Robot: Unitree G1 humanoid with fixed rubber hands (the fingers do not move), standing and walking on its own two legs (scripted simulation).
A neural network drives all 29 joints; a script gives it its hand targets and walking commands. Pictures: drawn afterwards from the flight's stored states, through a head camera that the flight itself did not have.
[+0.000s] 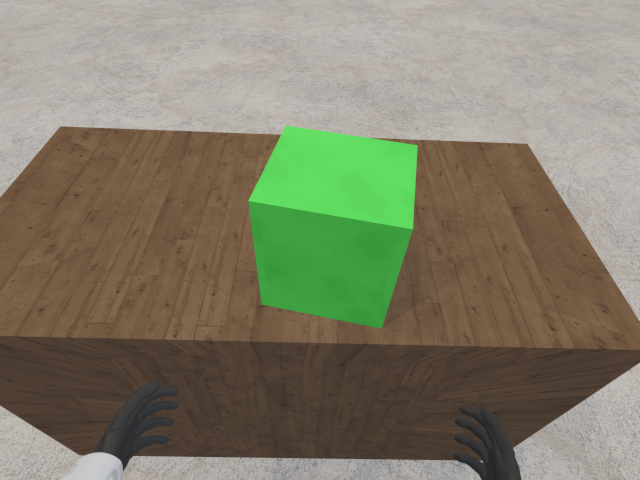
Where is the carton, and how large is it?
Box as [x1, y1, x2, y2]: [248, 126, 417, 328]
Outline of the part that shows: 285,126 248,200 261,303 381,328 412,230 417,145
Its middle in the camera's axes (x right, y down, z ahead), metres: +0.02 -0.01 +0.60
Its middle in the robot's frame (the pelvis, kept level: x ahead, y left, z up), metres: +0.46 +0.01 +0.04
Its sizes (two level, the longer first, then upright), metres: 0.200 0.176 0.231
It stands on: a pedestal, 0.70 m high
